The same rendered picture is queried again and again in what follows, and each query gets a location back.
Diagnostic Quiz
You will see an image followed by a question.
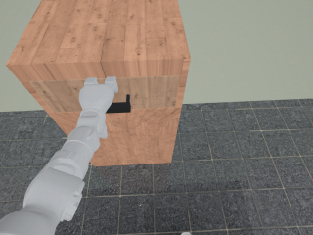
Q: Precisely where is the drawer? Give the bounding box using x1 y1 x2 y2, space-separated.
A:
29 75 179 113

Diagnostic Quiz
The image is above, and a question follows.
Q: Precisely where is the robot left forearm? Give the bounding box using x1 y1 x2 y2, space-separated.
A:
23 108 106 207

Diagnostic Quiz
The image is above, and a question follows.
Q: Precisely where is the robot left hand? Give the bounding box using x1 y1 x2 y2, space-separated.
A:
79 76 118 139

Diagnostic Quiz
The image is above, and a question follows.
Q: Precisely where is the cabinet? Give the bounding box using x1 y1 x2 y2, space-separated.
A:
6 0 191 167

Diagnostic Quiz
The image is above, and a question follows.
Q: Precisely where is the handle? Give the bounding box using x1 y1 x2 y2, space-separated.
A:
106 94 131 114

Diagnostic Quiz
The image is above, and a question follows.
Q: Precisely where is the left robot upper arm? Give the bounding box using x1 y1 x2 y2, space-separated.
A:
0 167 85 235

